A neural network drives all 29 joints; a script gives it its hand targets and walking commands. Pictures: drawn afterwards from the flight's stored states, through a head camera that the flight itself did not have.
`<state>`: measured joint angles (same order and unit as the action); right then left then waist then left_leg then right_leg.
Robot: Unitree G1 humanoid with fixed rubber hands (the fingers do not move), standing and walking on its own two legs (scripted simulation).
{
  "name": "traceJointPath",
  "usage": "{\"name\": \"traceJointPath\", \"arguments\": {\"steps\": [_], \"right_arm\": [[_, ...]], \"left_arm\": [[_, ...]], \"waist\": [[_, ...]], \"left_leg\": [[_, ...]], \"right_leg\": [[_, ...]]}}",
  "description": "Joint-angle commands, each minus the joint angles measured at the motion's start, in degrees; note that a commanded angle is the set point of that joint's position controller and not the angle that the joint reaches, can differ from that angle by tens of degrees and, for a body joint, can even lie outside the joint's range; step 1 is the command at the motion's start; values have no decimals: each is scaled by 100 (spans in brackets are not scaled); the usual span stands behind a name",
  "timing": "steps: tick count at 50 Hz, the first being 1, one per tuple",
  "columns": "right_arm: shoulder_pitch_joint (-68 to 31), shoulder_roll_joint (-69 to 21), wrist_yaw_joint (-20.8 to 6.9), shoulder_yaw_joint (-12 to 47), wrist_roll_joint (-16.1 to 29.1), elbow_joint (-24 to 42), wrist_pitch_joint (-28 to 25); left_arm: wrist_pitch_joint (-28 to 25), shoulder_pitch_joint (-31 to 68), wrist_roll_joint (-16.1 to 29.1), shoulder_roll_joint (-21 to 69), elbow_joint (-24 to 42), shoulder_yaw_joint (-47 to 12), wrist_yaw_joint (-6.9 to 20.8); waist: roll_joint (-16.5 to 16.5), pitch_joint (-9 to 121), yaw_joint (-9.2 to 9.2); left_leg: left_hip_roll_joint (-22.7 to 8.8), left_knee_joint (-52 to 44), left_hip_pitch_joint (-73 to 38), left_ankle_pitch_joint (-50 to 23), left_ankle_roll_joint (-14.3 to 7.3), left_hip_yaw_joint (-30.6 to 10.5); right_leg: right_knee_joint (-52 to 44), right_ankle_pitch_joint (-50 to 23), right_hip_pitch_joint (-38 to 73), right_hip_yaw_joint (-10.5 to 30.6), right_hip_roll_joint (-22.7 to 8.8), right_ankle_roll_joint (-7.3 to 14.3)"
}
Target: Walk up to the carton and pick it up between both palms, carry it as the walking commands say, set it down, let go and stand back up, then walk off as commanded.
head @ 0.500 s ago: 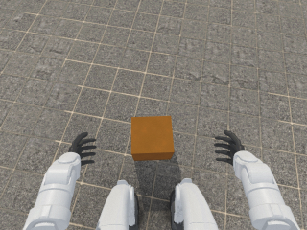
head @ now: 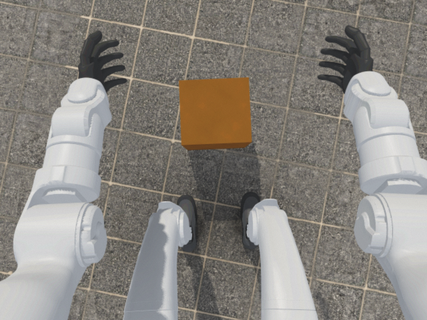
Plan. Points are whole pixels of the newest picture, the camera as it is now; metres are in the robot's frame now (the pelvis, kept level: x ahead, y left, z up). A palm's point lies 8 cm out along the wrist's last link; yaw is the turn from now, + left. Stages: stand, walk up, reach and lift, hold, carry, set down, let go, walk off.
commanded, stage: reach and lift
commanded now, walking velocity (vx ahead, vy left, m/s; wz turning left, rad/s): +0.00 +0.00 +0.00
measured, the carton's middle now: (215, 117) +0.53 +0.00 -0.55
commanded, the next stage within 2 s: none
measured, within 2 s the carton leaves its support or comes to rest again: neither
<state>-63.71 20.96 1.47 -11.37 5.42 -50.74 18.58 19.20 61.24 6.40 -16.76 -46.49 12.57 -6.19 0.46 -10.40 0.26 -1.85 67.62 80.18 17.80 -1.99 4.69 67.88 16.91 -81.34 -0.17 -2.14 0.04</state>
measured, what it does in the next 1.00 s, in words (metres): lowers itself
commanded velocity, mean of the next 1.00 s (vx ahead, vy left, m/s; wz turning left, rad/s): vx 0.00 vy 0.00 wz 0.00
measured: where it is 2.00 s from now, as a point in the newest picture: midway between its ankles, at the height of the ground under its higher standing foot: (219, 231)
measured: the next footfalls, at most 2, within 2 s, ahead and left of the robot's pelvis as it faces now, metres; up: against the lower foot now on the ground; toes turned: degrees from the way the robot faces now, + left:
none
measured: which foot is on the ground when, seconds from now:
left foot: down 0.00-1.00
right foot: down 0.00-1.00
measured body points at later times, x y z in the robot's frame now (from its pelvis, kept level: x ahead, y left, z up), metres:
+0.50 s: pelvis +0.01 -0.01 -0.02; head +0.36 -0.02 +0.24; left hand +0.54 +0.21 -0.17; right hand +0.54 -0.23 -0.17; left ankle +0.12 +0.11 -0.61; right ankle +0.12 -0.13 -0.61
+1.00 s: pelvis -0.03 +0.00 -0.19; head +0.34 -0.01 +0.06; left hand +0.53 +0.20 -0.34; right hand +0.54 -0.22 -0.34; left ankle +0.12 +0.11 -0.61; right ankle +0.12 -0.13 -0.61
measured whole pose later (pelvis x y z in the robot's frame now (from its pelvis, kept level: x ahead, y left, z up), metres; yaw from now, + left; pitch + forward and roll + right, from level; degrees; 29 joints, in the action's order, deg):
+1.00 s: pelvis -0.03 +0.00 -0.19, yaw +1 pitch +27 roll +0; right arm -79.3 26.7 7.0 -6.6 14.3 -48.1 16.5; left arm 17.4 78.2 17.7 -23.5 -45.8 4.5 -11.4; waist 2.2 -30.1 0.3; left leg -0.1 111.2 110.6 28.1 -1.1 0.9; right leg 111.0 27.9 -110.4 0.3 -1.8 -0.3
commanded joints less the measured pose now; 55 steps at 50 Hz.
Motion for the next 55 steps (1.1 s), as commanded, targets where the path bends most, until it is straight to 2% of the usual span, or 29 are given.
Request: {"name": "traceJointPath", "arguments": {"steps": [1, 4, 7, 8, 9, 10, 13, 14, 15, 18, 19, 22, 23, 24, 26, 29, 30, 35, 36, 39, 41, 42, 44, 45, 46, 47, 48, 54, 55], "right_arm": [[-2553, 1391, 7, -120, 152, 1609, -727], [-2292, 1273, 68, 102, 586, 1897, -438], [-2611, 1230, -91, 404, 745, 2127, -377], [-2448, 907, -41, 694, 970, 2366, -238], [-2420, 1169, 70, 365, 982, 3561, -255], [-2372, 1446, 173, 125, 931, 3853, -322], [-1591, 1495, 148, -477, 249, 2725, -315], [-1865, 1837, 203, -715, 165, 3675, -390], [-1560, 1496, 122, -506, -86, 2188, -385], [-2124, 1591, 145, -734, -90, 3030, -564], [-2663, 1450, 154, -507, -59, 2745, -645], [-2614, 953, 208, -163, 345, 2708, -648], [-2490, 956, 167, -214, 212, 1427, -682], [-2741, 945, 147, -20, 394, 1428, -725], [-2935, 1214, 112, -140, 382, 1408, -740], [-3002, 1400, 143, -200, 541, 716, -675], [-2997, 1112, 84, 12, 626, 84, -622], [-4031, 1835, 470, 161, 900, 2545, -512], [-3700, 1495, 437, 425, 1013, 735, -439], [-3739, 1972, 567, -80, 739, 1905, -480], [-3704, 1804, 577, 225, 688, 1060, -464], [-3427, 1929, 616, -185, 500, 1188, -520], [-3829, 2141, 641, -191, 634, 1862, -528], [-4213, 2167, 630, -11, 830, 2338, -555], [-4038, 1972, 552, 198, 768, 724, -513], [-4393, 1757, 523, 453, 1040, 1650, -531], [-4313, 1928, 614, 279, 902, 2020, -524], [-3683, 1520, 359, 563, 984, 29, -844], [-3894, 1664, 391, 399, 1070, 1211, -942]], "left_arm": [[-627, 2201, 365, -1141, 1362, 90, 21], [-510, 2230, 164, -1838, 1689, 311, 11], [-417, 2799, 454, -1306, 2437, 19, 17], [-421, 3007, 477, -1610, 2887, 132, 52], [-350, 2387, 424, -1923, 3089, 458, 111], [-327, 2138, 454, -1897, 3270, 258, 100], [-307, 1758, 228, -1422, 2648, 216, 140], [-359, 1499, 49, -1575, 2874, 476, 117], [-477, 1673, 62, -1327, 2152, 425, 144], [-702, 2153, -110, -1563, 2537, 567, 118], [-728, 2206, -207, -1772, 1491, 891, 132], [-798, 2585, 261, -1501, 2094, 399, 196], [-839, 2527, 332, -1433, 1108, 248, 214], [-884, 2670, 234, -1330, 1273, 95, 230], [-847, 3275, 326, -1172, 1512, -253, 160], [-683, 3253, 348, -1263, 740, -426, -28], [-695, 3571, 176, -1451, 506, -193, -54], [-503, 3953, 609, -2007, 2126, -83, -312], [-498, 3681, 606, -1849, 572, -300, -304], [-437, 4020, 535, -2014, 1830, -159, -479], [-498, 4034, 821, -1862, 1322, -286, -516], [-524, 3900, 864, -1867, 1258, -350, -467], [-479, 4208, 1127, -1806, 2052, -601, -537], [-441, 4161, 1229, -1698, 1644, -654, -579], [-457, 4244, 1166, -1820, 482, -659, -504], [-485, 4568, 989, -1892, 1350, -518, -550], [-489, 4607, 1248, -1859, 1782, -721, -549], [-835, 4062, 844, -1517, 149, -585, -487], [-875, 4146, 822, -1635, 1076, -488, -520]], "waist": [[-468, 9363, 17], [-40, 10547, -419], [100, 10943, -114], [22, 11756, -330], [-560, 12784, -314], [-338, 13243, -105], [125, 11836, 273], [65, 12125, 82], [84, 10522, 118], [-192, 10624, -56], [-851, 9818, -214], [-450, 10462, -217], [-567, 9230, 32], [-186, 9085, -208], [432, 9672, 117], [318, 9471, 305], [177, 8574, -102], [-183, 11998, -243], [21, 9685, -305], [80, 11127, 7], [-155, 10263, 10], [-165, 10059, 454], [137, 10809, 568], [-221, 10997, 532], [-181, 8700, 443], [47, 9914, 40], [-33, 10204, 427], [-31, 8295, 72], [-61, 9632, 0]], "left_leg": [[484, -367, -3757, -1917, 259, -373], [614, -408, -4439, -2104, 133, -241], [661, -146, -4831, -2727, 191, -337], [699, 4, -4676, -2780, 136, -173], [736, -20, -4502, -3401, 55, -213], [683, 14, -4483, -3679, 137, -231], [564, 71, -4653, -3963, 235, -452], [612, 120, -5273, -4163, 248, -403], [609, 225, -3815, -3238, 308, -283], [650, 357, -3544, -2934, 239, -300], [663, 637, -2201, -1887, 73, -210], [708, 479, -2266, -1621, 132, -175], [704, 686, -1619, -1226, 112, -346], [652, 797, -1772, -1169, 132, -285], [694, 1204, -2769, -1236, 296, -323], [521, 1597, -2293, -448, 306, -340], [487, 1713, -1690, 102, 269, -268], [586, 2324, -2481, -892, 205, -47], [465, 2319, -1060, 14, 124, -109], [570, 2598, -2365, -420, 235, -179], [526, 2928, -1328, -168, 244, -99], [536, 2970, -1365, 6, 197, -223], [539, 3220, -1997, -381, 273, -190], [568, 3354, -2015, -323, 160, -198], [416, 3327, -680, 588, 128, -249], [424, 3488, -1312, 249, 175, -143], [484, 3364, -1390, 267, 140, -203], [423, 3790, -472, 426, 199, -265], [511, 3905, -1425, -413, 204, -248]], "right_leg": [[-385, -1645, 3485, -199, 705, -86], [-439, -2036, 4648, 96, 621, -34], [-144, -2589, 4385, 3, 660, 78], [-100, -3116, 5387, 230, 625, 23], [85, -4433, 6748, 252, 644, 1], [231, -5188, 7107, 265, 603, -5], [207, -4023, 5109, 48, 688, 42], [57, -3803, 5236, -12, 718, -34], [68, -3297, 4719, 203, 642, 11], [300, -3153, 4709, 178, 617, -16], [472, -2768, 4670, 246, 586, -104], [538, -2802, 5459, 286, 594, -87], [863, -2275, 4323, 96, 602, -61], [914, -1832, 3759, 151, 565, -3], [1154, -1281, 2801, -47, 632, 19], [1589, -533, 2019, -252, 633, 84], [1754, 91, 1472, -224, 609, 35], [2265, -1174, 3841, -137, 638, 17], [2449, -401, 2429, -79, 542, 87], [2721, -353, 2330, -295, 534, 39], [2908, -230, 1933, -243, 506, 120], [2950, -165, 1700, -337, 474, 111], [3113, -319, 1655, -366, 467, 158], [3154, -274, 1764, -400, 471, 82], [3190, 617, 460, -278, 367, 113], [3227, 231, 1317, -134, 323, 91], [3247, 156, 1537, -233, 418, 103], [3768, 551, 14, -264, 294, 90], [3867, -77, 644, -322, 333, 21]]}}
